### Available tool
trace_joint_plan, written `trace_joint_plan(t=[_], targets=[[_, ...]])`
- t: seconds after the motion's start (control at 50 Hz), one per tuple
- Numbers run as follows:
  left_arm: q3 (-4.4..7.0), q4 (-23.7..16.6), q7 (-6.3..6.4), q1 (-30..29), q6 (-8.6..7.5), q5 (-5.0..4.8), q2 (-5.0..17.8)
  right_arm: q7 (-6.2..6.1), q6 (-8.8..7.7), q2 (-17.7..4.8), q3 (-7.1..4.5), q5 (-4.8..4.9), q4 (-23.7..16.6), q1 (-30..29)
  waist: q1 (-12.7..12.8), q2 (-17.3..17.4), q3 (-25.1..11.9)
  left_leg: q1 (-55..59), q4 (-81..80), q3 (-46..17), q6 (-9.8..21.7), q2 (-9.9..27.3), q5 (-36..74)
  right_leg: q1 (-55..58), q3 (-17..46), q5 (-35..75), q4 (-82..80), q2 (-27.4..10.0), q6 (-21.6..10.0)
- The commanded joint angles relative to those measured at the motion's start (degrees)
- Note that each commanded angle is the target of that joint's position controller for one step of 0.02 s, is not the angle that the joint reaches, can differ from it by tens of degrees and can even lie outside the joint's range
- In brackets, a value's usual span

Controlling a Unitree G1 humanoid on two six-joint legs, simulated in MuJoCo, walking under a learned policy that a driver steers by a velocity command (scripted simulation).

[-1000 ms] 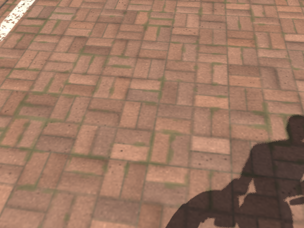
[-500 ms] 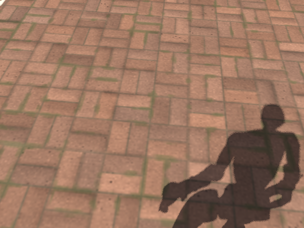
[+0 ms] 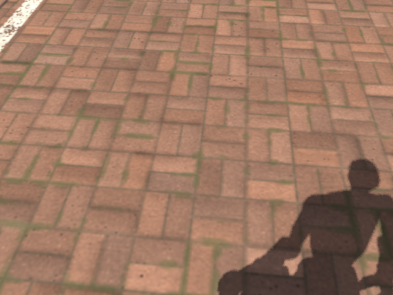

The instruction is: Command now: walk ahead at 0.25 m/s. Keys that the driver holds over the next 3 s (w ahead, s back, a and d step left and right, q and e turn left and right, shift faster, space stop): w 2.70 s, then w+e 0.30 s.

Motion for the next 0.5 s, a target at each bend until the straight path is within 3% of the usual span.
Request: trace_joint_plan(t=[0.02, 0.06, 0.08, 0.12, 0.14, 0.16, 0.18, 0.2, 0.22, 0.24, 0.26, 0.28, 0.32, 0.36, 0.42, 0.5], targets=[[0.89, -3.0, -0.29, -1.2, -2.64, -0.45, 5.1, 0.11, -2.35, -7.2, -1.49, 0.75, -1.0, 3.6, -1.7, 3.9, 7.6, -0.3, -10.4, -11.4, 7.1, 6.9, -19.3, -12.4, 1.0, -11.3, -2.1, -0.5, -4.4], [0.51, -4.6, -1.22, -3.1, -4.34, -0.36, 3.2, 0.51, -3.6, -10.2, -2.4, 1.08, 0.2, 8.1, -2.4, 9.7, 6.1, 6.8, -15.1, -24.7, 12.1, 15.4, -15.8, -18.5, -2.4, -3.9, 7.1, 1.3, -3.9], [0.5, -5.3, -1.64, -4.5, -4.88, -0.45, 3.2, 0.61, -4.09, -10.5, -2.53, 0.92, 0.4, 9.0, -2.4, 10.0, 5.7, 8.2, -15.5, -29.0, 13.8, 18.4, -11.0, -19.9, -2.0, -3.0, 8.9, 1.0, -4.3], [0.52, -5.2, -2.43, -3.6, -5.48, -0.66, 3.2, 0.85, -4.69, -9.9, -2.44, 0.8, -0.6, 7.1, -0.6, 9.3, 4.4, 8.6, -13.5, -27.4, 13.1, 19.3, -0.2, -18.2, -1.3, -5.3, 7.1, 0.2, -5.4], [0.66, -3.8, -2.68, -0.3, -5.55, -0.83, 3.3, 0.98, -4.53, -9.8, -2.44, 1.18, -1.7, 4.1, 1.7, 8.5, 3.5, 5.0, -12.1, -23.2, 11.2, 17.8, 3.5, -11.4, -2.0, -2.3, 1.4, 0.3, -6.0], [1.32, -1.1, -2.61, 6.2, -5.34, -0.92, 4.3, 1.08, -4.17, -9.6, -2.35, 1.39, -3.7, -1.3, 5.4, 6.5, 2.5, -3.9, -9.0, -16.2, 8.0, 13.7, 6.6, 2.0, -1.5, 2.4, -5.6, 0.7, -6.7], [2.87, 1.2, -2.13, 13.9, -5.11, -0.6, 8.6, 1.1, -4.28, -7.8, -1.82, 1.19, -6.3, -6.6, 8.9, -1.6, 1.7, -14.6, 4.5, -6.4, 3.2, 6.6, 13.5, 13.7, 9.7, 2.9, -12.5, -5.1, -9.1], [4.93, 3.0, -2.43, 20.8, -5.01, -0.64, 16.0, 1.0, -5.45, -5.0, -1.23, 0.43, -8.6, -7.3, 9.8, -18.0, -0.6, -28.2, 24.0, 1.9, -1.2, -2.0, 4.6, 26.4, 30.4, 11.6, -18.5, -16.5, -14.8], [2.94, 2.2, -2.64, 19.5, -5.2, 0.1, 10.3, 1.11, -6.07, -6.1, -1.56, -0.04, -7.9, -6.4, 8.0, -12.8, -0.4, -35.5, 33.2, -3.7, -0.8, -1.1, -11.4, 29.1, 34.2, 20.7, -17.6, -19.9, -16.1], [1.87, 1.5, -2.6, 16.9, -5.37, 0.6, 6.7, 1.75, -6.44, -5.9, -1.7, 0.98, -7.1, -4.5, 5.7, -7.8, 1.3, -38.2, 38.0, -6.2, 0.6, 1.4, -9.4, 28.7, 27.9, 26.0, -15.6, -18.9, -14.4], [1.59, 0.5, -2.73, 14.4, -5.4, 0.63, 6.3, 2.08, -6.42, -5.0, -1.59, 1.67, -6.5, -3.6, 4.1, -5.4, 1.5, -38.9, 38.3, -5.5, 1.5, 3.2, -5.2, 27.6, 22.2, 28.2, -15.9, -16.9, -12.9], [1.21, 0.0, -2.87, 12.8, -5.18, 0.21, 6.0, 2.18, -6.37, -5.0, -1.8, 1.61, -6.6, -4.6, 3.5, -3.5, 3.4, -40.0, 35.7, -4.5, 1.9, 4.8, -1.5, 26.0, 17.8, 31.1, -17.0, -15.9, -11.5], [0.32, -0.3, -2.66, 12.2, -4.41, 0.67, 4.3, 2.56, -5.81, -3.8, -1.98, 1.05, -7.2, -5.7, 2.4, -4.6, 3.8, -35.2, 30.0, -2.6, 1.4, 6.1, 3.8, 20.9, 11.8, 33.3, -19.7, -13.0, -9.5], [0.33, -0.8, -1.99, 11.8, -3.98, 0.99, 5.5, 2.93, -5.08, -2.0, -1.52, 0.47, -8.2, -8.3, 2.1, -4.4, 4.7, -31.6, 23.0, -0.4, -0.1, 5.2, 8.8, 16.1, 7.9, 33.1, -22.6, -11.1, -9.7], [0.78, -1.2, -0.96, 11.6, -4.09, 1.03, 8.0, 2.93, -4.72, -0.2, -0.46, 0.3, -11.6, -17.0, 3.4, -4.6, 7.4, -23.5, 7.3, 2.2, -1.0, 2.5, 17.5, 8.0, 3.7, 29.5, -26.6, -8.8, -9.0], [1.57, 0.6, -0.81, 14.1, -4.46, -0.07, 8.5, 3.52, -4.56, -2.6, -0.61, 0.87, -14.3, -20.9, 2.9, -5.4, 8.6, -20.7, -0.7, 0.8, 1.3, 2.2, 21.3, 12.2, 2.9, 29.5, -27.8, -11.8, -8.7]])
